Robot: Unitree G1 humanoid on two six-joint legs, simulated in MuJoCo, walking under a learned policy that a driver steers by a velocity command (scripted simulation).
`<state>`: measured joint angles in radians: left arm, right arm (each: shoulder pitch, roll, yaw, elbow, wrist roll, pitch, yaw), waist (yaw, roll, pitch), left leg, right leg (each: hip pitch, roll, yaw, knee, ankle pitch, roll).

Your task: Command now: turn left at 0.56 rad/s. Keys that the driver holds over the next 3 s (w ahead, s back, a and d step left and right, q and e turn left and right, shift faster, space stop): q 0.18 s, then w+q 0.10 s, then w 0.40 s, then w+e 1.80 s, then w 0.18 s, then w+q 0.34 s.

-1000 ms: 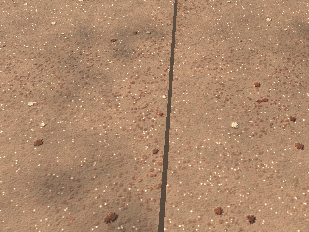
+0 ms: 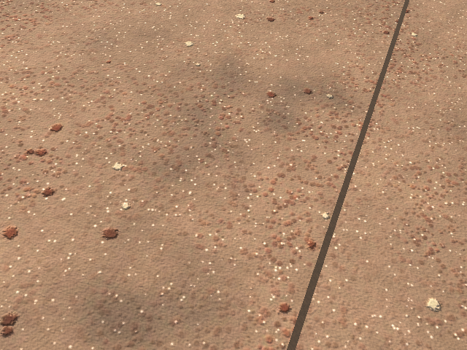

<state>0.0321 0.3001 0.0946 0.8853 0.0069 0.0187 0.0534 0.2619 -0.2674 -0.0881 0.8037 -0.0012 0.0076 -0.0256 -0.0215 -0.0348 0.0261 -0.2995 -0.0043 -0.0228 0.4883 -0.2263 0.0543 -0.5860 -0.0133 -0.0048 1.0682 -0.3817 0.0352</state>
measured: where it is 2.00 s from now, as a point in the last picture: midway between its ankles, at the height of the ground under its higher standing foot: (204, 227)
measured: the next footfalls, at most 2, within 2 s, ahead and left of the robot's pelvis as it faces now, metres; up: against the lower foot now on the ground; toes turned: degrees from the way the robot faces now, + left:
right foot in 0.34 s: +0.09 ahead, -0.14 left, +0.00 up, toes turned +15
left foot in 0.76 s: +0.27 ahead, +0.20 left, +0.00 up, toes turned +16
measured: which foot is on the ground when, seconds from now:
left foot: down 0.00-0.34, up 0.36-0.74, down 0.76-1.00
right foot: up 0.00-0.32, down 0.34-0.78, up 0.80-1.00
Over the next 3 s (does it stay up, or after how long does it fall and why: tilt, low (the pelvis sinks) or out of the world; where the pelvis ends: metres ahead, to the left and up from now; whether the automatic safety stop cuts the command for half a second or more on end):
stays up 1.31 -0.28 0.00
